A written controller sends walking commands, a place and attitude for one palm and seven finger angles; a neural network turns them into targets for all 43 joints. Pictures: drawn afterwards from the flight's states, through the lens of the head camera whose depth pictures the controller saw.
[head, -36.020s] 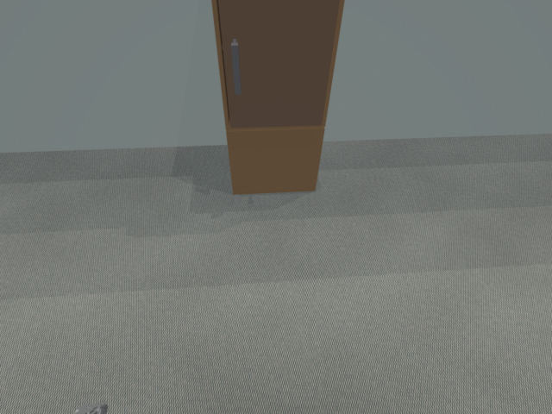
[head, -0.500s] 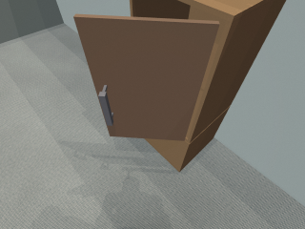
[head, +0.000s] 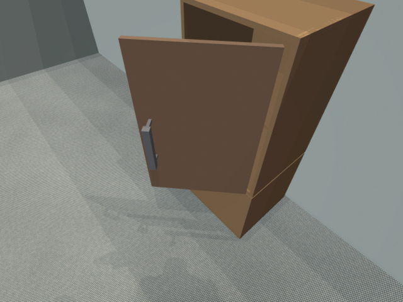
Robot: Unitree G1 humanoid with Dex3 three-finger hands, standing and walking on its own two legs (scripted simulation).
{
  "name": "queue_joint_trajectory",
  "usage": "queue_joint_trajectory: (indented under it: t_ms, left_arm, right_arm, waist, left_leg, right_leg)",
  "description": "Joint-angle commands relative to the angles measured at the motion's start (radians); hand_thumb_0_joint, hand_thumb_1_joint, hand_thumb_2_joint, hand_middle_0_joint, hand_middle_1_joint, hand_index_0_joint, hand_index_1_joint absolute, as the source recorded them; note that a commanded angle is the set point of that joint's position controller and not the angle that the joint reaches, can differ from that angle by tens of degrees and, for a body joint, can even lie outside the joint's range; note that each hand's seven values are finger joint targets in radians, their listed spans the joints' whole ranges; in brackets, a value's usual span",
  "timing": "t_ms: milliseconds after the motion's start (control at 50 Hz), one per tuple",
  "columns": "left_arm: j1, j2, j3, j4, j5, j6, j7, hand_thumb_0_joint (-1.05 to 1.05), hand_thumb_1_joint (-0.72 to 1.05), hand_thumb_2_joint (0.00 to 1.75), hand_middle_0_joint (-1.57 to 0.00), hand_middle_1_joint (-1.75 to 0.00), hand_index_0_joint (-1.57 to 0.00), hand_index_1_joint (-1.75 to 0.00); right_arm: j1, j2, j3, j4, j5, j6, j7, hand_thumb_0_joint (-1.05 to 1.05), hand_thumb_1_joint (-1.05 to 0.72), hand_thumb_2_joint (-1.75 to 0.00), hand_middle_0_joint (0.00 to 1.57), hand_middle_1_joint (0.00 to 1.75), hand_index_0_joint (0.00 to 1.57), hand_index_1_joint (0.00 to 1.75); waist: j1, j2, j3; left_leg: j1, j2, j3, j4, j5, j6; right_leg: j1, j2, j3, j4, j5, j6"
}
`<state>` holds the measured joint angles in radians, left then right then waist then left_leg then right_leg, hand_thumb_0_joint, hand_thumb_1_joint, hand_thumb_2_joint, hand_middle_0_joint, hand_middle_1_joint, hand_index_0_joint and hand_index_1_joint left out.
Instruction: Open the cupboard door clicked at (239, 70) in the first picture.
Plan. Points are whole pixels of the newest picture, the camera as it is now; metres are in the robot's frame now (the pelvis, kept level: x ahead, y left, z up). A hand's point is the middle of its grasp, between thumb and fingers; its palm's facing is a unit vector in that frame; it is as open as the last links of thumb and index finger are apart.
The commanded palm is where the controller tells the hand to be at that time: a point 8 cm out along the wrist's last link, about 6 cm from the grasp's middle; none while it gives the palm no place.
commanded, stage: come to a stop and stand still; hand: left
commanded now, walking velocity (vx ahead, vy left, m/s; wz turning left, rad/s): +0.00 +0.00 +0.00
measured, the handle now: (151, 145) +0.58 +0.19 -0.08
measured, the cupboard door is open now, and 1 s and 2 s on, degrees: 43 43 43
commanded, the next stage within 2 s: look again from close up in 0.06 s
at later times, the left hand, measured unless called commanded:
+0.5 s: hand out of the picture -0.01 +0.16 -0.18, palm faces +0.01 -0.99 -0.14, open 7.4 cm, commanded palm none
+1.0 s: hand out of the picture -0.01 +0.19 -0.18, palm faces +0.00 -0.98 -0.19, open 7.4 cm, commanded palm none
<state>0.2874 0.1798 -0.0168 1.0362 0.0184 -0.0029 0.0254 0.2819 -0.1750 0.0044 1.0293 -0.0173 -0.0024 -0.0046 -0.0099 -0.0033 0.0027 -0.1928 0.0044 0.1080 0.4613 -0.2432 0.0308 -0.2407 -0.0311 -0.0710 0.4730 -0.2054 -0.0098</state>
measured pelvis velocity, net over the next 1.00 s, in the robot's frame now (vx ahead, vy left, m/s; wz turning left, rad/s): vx -0.01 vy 0.02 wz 0.01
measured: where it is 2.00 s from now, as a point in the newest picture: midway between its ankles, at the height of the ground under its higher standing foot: outside the picture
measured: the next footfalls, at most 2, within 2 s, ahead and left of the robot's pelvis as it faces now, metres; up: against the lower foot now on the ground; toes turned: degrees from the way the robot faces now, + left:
none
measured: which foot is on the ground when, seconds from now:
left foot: down 0.00-1.00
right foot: down 0.00-1.00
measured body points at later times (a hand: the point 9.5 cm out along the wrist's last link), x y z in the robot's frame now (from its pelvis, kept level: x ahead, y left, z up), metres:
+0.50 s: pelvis +0.00 +0.01 +0.00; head +0.00 +0.02 +0.45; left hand -0.01 +0.21 -0.16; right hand -0.01 -0.21 -0.15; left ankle +0.01 +0.10 -0.74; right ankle +0.03 -0.11 -0.74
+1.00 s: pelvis -0.01 +0.02 +0.00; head -0.02 +0.02 +0.45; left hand -0.01 +0.24 -0.16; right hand +0.01 -0.20 -0.16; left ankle +0.01 +0.10 -0.74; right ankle +0.03 -0.11 -0.74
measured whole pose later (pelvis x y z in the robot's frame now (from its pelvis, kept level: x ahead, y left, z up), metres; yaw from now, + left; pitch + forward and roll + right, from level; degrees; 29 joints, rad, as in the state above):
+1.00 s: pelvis -0.01 +0.02 +0.00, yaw +0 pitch -2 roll +0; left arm 0.32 0.16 -0.02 1.08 0.03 0.00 0.03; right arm 0.30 -0.16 0.00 1.05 -0.01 -0.01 -0.01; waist -0.01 -0.01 0.00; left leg -0.21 -0.02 0.11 0.51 -0.26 0.06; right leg -0.25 -0.06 -0.06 0.51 -0.21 0.02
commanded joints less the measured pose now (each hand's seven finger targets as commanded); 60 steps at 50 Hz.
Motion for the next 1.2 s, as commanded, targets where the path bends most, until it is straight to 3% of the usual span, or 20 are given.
queue_joint_trajectory:
  t_ms: [0,280,720,740,760,780,800,840,860,900,940,960,1020,1180]
  left_arm:
    - [0.023,0.097,0.021,-0.040,-0.005,-0.023,0.009,0.00,0.90,0.90,-0.20,-0.30,-0.20,-0.30]
    - [0.088,0.062,0.013,0.027,-0.006,-0.029,0.015,0.00,0.90,0.90,-0.20,-0.30,-0.20,-0.30]
    - [0.100,0.040,0.016,0.032,-0.004,-0.024,0.019,0.00,0.90,0.90,-0.20,-0.30,-0.20,-0.30]
    - [0.141,0.075,0.010,0.069,0.010,-0.029,0.052,0.00,0.90,0.90,-0.20,-0.30,-0.20,-0.30]
    - [0.124,0.099,0.012,0.055,0.006,-0.041,0.045,0.00,0.90,0.90,-0.20,-0.30,-0.20,-0.30]
    - [0.123,0.089,0.012,0.035,0.001,-0.043,0.041,0.00,0.90,0.90,-0.20,-0.30,-0.20,-0.30]
    - [0.099,0.084,0.011,0.027,-0.001,-0.040,0.034,0.00,0.90,0.90,-0.20,-0.30,-0.20,-0.30]
    - [0.068,0.069,0.011,0.013,-0.002,-0.030,0.025,0.00,0.90,0.90,-0.20,-0.30,-0.20,-0.30]
    - [0.057,0.071,0.011,0.010,0.002,-0.023,0.023,0.00,0.90,0.90,-0.20,-0.30,-0.20,-0.30]
    - [0.066,0.064,0.011,0.006,0.003,-0.017,0.019,0.00,0.90,0.90,-0.20,-0.30,-0.20,-0.30]
    - [0.073,0.063,0.014,-0.002,0.006,-0.014,0.016,0.00,0.90,0.90,-0.20,-0.30,-0.20,-0.30]
    - [0.078,0.066,0.016,-0.005,0.007,-0.014,0.016,0.00,0.90,0.90,-0.20,-0.30,-0.20,-0.30]
    - [0.087,0.064,0.018,-0.009,0.006,-0.014,0.014,0.00,0.90,0.90,-0.20,-0.30,-0.20,-0.30]
    - [0.075,0.078,0.019,-0.015,0.002,-0.025,0.013,0.00,0.90,0.90,-0.20,-0.30,-0.20,-0.30]
  right_arm:
    - [0.041,-0.100,-0.014,-0.021,0.001,-0.020,-0.010,0.00,-0.90,-0.90,0.20,0.30,0.20,0.30]
    - [0.072,-0.068,-0.008,0.059,0.008,-0.029,-0.016,0.00,-0.90,-0.90,0.20,0.30,0.20,0.30]
    - [0.073,-0.049,-0.012,0.079,0.007,-0.029,-0.019,0.00,-0.90,-0.90,0.20,0.30,0.20,0.30]
    - [-0.028,-0.089,-0.010,0.003,0.012,-0.037,-0.013,0.00,-0.90,-0.90,0.20,0.30,0.20,0.30]
    - [-0.010,-0.063,-0.002,-0.023,0.012,-0.034,-0.014,0.00,-0.90,-0.90,0.20,0.30,0.20,0.30]
    - [0.088,-0.037,-0.010,-0.010,0.007,-0.043,-0.015,0.00,-0.90,-0.90,0.20,0.30,0.20,0.30]
    - [0.088,-0.056,-0.012,-0.005,0.008,-0.043,-0.018,0.00,-0.90,-0.90,0.20,0.30,0.20,0.30]
    - [0.065,-0.073,-0.020,-0.013,0.007,-0.036,-0.020,0.00,-0.90,-0.90,0.20,0.30,0.20,0.30]
    - [0.053,-0.070,-0.019,-0.021,0.004,-0.034,-0.019,0.00,-0.90,-0.90,0.20,0.30,0.20,0.30]
    - [0.044,-0.087,-0.023,-0.034,0.003,-0.027,-0.016,0.00,-0.90,-0.90,0.20,0.30,0.20,0.30]
    - [0.042,-0.101,-0.028,-0.041,0.001,-0.025,-0.014,0.00,-0.90,-0.90,0.20,0.30,0.20,0.30]
    - [0.038,-0.097,-0.029,-0.043,-0.001,-0.026,-0.013,0.00,-0.90,-0.90,0.20,0.30,0.20,0.30]
    - [0.034,-0.109,-0.031,-0.045,0.000,-0.028,-0.012,0.00,-0.90,-0.90,0.20,0.30,0.20,0.30]
    - [0.041,-0.105,-0.024,-0.019,0.004,-0.033,-0.011,0.00,-0.90,-0.90,0.20,0.30,0.20,0.30]
  waist:
    - [-0.005,-0.006,0.079]
    - [0.007,-0.002,0.074]
    - [0.013,0.007,0.101]
    - [0.046,0.033,0.135]
    - [0.008,0.024,0.092]
    - [-0.011,0.022,-0.063]
    - [-0.009,0.020,-0.107]
    - [-0.007,0.022,-0.016]
    - [-0.001,0.033,0.043]
    - [0.002,0.022,0.104]
    - [0.005,0.017,0.123]
    - [0.010,0.040,0.113]
    - [0.012,0.018,0.110]
    - [0.006,-0.012,0.070]
  left_leg:
    - [-0.080,0.093,-0.138,-0.143,-0.082,-0.002]
    - [-0.069,0.097,-0.130,-0.150,-0.015,-0.003]
    - [-0.077,0.106,-0.139,-0.187,-0.048,-0.003]
    - [-0.105,0.120,-0.086,0.003,0.116,-0.025]
    - [-0.071,0.085,-0.090,-0.014,0.097,-0.039]
    - [-0.022,0.092,-0.108,-0.024,0.060,-0.033]
    - [-0.010,0.099,-0.125,-0.024,0.107,-0.024]
    - [-0.049,0.114,-0.153,-0.072,0.064,-0.008]
    - [-0.091,0.120,-0.161,-0.094,0.043,-0.002]
    - [-0.150,0.111,-0.178,-0.145,-0.114,0.001]
    - [-0.184,0.111,-0.196,-0.182,-0.198,0.005]
    - [-0.188,0.115,-0.198,-0.194,-0.197,0.008]
    - [-0.183,0.111,-0.203,-0.205,-0.213,0.010]
    - [-0.106,0.098,-0.169,-0.171,-0.089,0.007]
  right_leg:
    - [-0.007,-0.083,0.139,-0.133,-0.086,-0.032]
    - [0.035,-0.090,0.119,-0.131,0.004,-0.027]
    - [0.035,-0.084,0.108,-0.125,0.020,-0.020]
    - [-0.013,-0.122,0.122,-0.078,0.240,-0.017]
    - [0.006,-0.154,0.130,-0.051,0.414,-0.034]
    - [0.080,-0.147,0.137,-0.012,0.301,-0.048]
    - [0.096,-0.128,0.124,-0.007,0.221,-0.044]
    - [0.030,-0.096,0.107,-0.033,0.032,-0.032]
    - [0.013,-0.085,0.098,-0.038,0.005,-0.030]
    - [-0.010,-0.073,0.097,-0.046,-0.064,-0.027]
    - [-0.010,-0.063,0.090,-0.037,-0.076,-0.025]
    - [0.008,-0.064,0.078,-0.031,-0.054,-0.025]
    - [0.011,-0.063,0.082,-0.039,-0.047,-0.022]
    - [0.016,-0.085,0.104,-0.087,-0.007,-0.023]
